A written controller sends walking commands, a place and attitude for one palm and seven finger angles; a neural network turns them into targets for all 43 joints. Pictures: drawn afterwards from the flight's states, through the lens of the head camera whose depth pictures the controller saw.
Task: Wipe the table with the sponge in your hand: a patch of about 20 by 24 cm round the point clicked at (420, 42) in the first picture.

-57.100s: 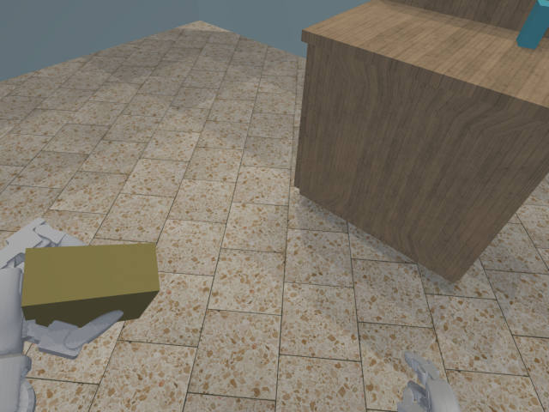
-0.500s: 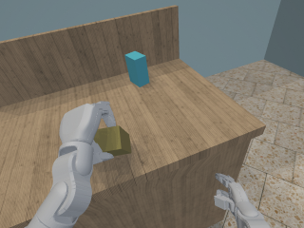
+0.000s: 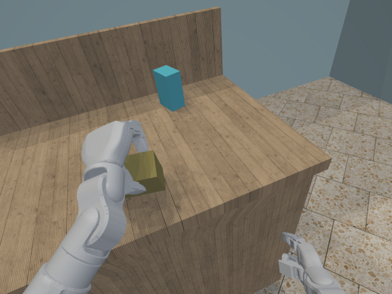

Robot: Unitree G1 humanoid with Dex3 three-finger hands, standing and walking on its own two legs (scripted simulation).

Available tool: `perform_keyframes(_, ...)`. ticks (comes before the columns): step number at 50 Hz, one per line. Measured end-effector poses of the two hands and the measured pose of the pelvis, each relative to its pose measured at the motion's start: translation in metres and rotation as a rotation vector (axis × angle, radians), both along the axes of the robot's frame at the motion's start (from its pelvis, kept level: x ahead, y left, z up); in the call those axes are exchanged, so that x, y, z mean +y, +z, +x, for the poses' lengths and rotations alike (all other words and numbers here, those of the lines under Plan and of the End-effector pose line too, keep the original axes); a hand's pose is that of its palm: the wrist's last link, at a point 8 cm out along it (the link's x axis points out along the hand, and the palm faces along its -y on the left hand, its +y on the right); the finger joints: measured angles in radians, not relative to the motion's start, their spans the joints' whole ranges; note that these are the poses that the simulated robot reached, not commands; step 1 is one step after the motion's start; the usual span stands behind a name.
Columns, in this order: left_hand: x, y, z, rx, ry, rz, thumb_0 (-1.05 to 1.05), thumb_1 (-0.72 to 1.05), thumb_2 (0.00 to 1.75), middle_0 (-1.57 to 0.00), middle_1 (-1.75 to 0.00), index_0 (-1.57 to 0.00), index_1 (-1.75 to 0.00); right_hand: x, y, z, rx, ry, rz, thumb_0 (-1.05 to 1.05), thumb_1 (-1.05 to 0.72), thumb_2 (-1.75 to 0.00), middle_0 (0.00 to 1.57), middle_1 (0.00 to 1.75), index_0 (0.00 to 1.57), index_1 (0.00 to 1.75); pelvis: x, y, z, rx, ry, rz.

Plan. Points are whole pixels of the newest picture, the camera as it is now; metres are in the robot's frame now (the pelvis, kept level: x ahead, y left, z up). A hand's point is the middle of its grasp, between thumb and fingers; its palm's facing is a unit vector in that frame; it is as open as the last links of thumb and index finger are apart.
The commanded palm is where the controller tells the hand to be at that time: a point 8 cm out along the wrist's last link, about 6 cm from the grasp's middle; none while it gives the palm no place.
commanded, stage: wipe forward along the third lane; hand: left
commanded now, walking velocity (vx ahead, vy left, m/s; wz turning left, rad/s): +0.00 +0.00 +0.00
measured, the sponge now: (133, 180) +0.31 +0.18 +0.11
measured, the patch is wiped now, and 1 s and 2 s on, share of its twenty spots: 0.45 0.75 0.80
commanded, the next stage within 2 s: none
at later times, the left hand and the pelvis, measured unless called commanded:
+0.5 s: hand (129, 147) +0.34 +0.18 +0.18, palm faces +0.18 -0.16 -0.97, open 9.5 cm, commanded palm +0.31 +0.22 +0.20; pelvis +0.00 -0.01 +0.00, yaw +0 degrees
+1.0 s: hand (125, 137) +0.38 +0.20 +0.18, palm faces +0.06 -0.06 -1.00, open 9.8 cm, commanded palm +0.34 +0.24 +0.21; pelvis +0.00 -0.01 +0.00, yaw +1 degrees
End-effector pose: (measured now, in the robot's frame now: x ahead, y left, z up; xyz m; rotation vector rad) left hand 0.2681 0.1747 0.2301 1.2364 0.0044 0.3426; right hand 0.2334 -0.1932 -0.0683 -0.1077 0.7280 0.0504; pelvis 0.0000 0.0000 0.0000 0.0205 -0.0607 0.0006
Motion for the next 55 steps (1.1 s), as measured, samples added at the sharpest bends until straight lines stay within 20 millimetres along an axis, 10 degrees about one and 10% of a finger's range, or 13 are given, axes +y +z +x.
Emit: perform_keyframes(55,0.023,0.000,0.091,0.248,0.174,0.220,0.00,-0.61,0.93,-0.91,-1.40,-0.91,-1.55,-0.040,-0.028,-0.041,0.059,-0.091,-0.072,0.01,-0.91,-0.90,0.20,0.30,0.20,0.30,-0.008,0.000,0.001,0.052,0.018,0.003)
